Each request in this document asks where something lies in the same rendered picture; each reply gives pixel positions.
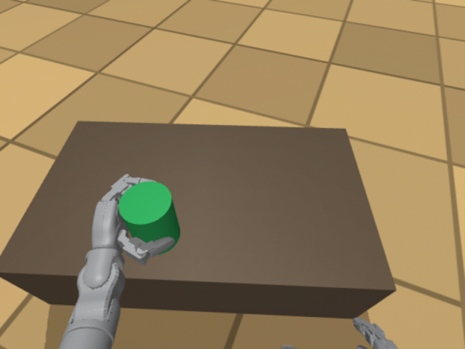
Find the can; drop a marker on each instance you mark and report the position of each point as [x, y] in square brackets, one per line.
[148, 212]

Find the right robot hand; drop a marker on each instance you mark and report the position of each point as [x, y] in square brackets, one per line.
[374, 335]

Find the left robot arm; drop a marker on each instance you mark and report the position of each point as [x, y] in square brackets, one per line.
[94, 319]

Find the left robot hand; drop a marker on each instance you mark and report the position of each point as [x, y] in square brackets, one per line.
[110, 230]

